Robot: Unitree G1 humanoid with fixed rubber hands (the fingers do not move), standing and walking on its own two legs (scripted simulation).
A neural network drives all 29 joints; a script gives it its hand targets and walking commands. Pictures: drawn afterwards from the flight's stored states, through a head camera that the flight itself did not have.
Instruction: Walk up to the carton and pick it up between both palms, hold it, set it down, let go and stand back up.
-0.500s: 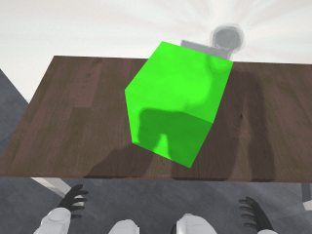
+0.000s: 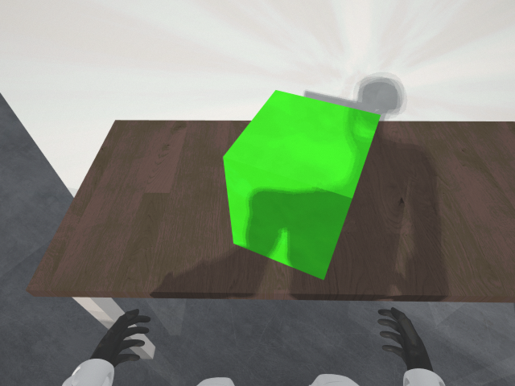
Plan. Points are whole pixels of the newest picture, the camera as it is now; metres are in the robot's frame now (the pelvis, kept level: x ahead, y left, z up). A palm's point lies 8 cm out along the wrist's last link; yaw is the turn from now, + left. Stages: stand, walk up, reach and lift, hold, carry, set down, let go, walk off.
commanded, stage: reach and lift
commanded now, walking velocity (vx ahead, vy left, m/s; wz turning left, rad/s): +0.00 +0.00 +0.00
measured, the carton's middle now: (299, 185) +0.45 -0.06 +0.02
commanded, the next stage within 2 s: none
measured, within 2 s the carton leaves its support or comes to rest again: neither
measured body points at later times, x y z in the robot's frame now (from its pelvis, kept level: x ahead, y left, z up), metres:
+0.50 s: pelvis +0.02 +0.00 +0.01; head +0.03 +0.03 +0.46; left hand +0.23 +0.26 -0.02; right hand +0.20 -0.19 -0.01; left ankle +0.04 +0.10 -0.72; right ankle +0.09 -0.13 -0.72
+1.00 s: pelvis +0.06 +0.02 +0.01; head +0.10 +0.06 +0.46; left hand +0.27 +0.26 +0.02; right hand +0.24 -0.16 +0.03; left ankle +0.04 +0.10 -0.72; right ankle +0.09 -0.13 -0.72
